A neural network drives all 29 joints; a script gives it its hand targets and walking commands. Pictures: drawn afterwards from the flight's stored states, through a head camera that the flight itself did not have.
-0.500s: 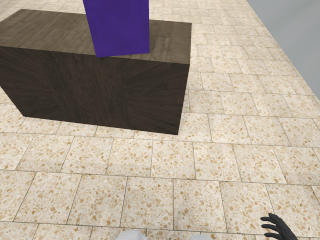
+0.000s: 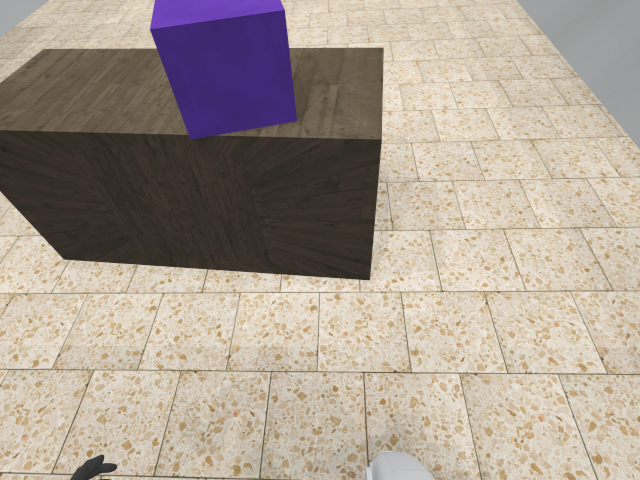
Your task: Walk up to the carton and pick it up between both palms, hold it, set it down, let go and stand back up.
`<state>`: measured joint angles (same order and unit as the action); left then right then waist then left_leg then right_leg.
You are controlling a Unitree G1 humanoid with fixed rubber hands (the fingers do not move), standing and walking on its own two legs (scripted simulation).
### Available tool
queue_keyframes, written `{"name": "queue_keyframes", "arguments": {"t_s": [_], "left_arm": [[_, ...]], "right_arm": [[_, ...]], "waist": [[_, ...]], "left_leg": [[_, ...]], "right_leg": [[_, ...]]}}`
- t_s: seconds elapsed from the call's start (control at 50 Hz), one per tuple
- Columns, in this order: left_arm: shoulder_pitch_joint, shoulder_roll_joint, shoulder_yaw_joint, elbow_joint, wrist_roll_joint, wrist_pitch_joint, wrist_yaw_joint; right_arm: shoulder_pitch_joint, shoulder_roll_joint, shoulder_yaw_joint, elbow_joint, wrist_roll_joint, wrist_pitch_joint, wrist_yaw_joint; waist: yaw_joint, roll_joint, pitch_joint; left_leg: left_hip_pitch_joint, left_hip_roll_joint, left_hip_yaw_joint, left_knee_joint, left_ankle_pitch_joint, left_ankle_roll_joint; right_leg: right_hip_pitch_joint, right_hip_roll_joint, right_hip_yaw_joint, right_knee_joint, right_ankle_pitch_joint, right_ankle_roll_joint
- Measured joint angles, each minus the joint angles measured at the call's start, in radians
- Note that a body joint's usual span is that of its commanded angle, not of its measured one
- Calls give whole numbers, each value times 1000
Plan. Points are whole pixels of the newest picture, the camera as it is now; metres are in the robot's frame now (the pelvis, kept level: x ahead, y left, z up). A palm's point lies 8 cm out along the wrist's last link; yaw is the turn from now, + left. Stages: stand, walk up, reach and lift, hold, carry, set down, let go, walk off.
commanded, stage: walk up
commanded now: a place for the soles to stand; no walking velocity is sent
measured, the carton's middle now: (230, 61) +1.05 +0.22 +0.02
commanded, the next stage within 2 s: none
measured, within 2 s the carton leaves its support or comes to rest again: neither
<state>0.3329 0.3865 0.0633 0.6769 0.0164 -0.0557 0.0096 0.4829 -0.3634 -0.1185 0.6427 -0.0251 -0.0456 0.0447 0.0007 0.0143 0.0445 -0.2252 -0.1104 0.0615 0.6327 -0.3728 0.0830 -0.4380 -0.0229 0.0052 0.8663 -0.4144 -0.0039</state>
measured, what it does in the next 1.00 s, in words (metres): steps to the left: right foot, then left foot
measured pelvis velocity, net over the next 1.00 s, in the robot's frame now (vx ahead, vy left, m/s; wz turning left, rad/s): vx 0.10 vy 0.15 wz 0.02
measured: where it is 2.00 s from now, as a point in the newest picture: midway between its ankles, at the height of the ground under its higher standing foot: (243, 469)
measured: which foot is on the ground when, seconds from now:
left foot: down 0.00-0.04, up 0.06-0.74, down 0.76-1.00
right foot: up 0.00-0.02, down 0.04-0.78, up 0.80-1.00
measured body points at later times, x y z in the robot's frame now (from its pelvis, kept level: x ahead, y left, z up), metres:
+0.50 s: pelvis +0.03 -0.01 +0.00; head +0.03 -0.07 +0.44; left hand +0.07 +0.31 -0.06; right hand +0.12 -0.31 -0.14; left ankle +0.06 +0.12 -0.66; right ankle +0.07 -0.09 -0.72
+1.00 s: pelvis +0.10 +0.15 +0.01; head +0.10 +0.16 +0.46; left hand +0.15 +0.46 -0.09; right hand +0.18 -0.17 -0.07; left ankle +0.12 +0.17 -0.71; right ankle +0.09 -0.06 -0.62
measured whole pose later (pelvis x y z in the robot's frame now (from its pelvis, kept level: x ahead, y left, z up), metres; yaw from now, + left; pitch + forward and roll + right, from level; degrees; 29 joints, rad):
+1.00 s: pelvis +0.10 +0.15 +0.01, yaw +1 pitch -4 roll -4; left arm 0.39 0.39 0.04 0.71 0.02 -0.06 0.02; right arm 0.39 -0.40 -0.11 0.64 -0.03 -0.03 0.03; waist 0.00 0.05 0.07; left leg -0.27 -0.05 0.06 0.64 -0.32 -0.02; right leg -0.45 0.00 0.10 1.17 -0.32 -0.04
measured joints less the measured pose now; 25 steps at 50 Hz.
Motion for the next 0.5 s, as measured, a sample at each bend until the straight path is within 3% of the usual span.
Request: {"name": "queue_keyframes", "arguments": {"t_s": [0.06,0.12,0.18,0.3,0.5], "left_arm": [[4,-1,-4,0,0,-23,2],[41,-1,-9,1,0,-32,6],[89,-1,-11,4,0,-32,9],[120,-2,-11,4,0,-32,10],[133,-2,-11,4,0,-33,12]], "right_arm": [[-24,0,1,1,0,14,5],[-76,-1,6,0,0,36,18],[-123,-12,6,0,0,36,32],[-134,-24,6,0,0,65,46],[-124,-25,6,0,0,95,35]], "waist": [[1,12,12],[1,15,15],[0,20,14],[0,56,13],[0,83,13]], "left_leg": [[-35,13,-4,108,-28,-12],[-132,15,-15,357,-29,-14],[-201,25,-20,472,-29,-17],[-274,66,-57,488,46,-35],[-278,75,-65,488,67,-52]], "right_leg": [[27,10,-21,-105,106,-27],[42,19,-29,-84,94,-65],[64,19,-17,-86,83,-69],[84,20,-33,-91,72,-69],[86,20,-34,-91,55,-52]]}}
